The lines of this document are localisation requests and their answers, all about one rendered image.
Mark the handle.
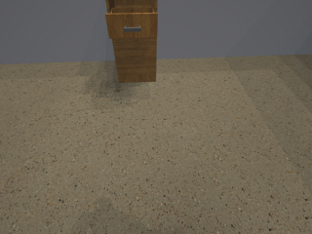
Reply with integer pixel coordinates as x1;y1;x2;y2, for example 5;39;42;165
124;25;141;32

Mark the cabinet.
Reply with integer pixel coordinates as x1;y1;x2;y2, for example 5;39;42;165
105;0;158;83

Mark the drawer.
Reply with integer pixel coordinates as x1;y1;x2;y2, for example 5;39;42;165
105;7;158;39

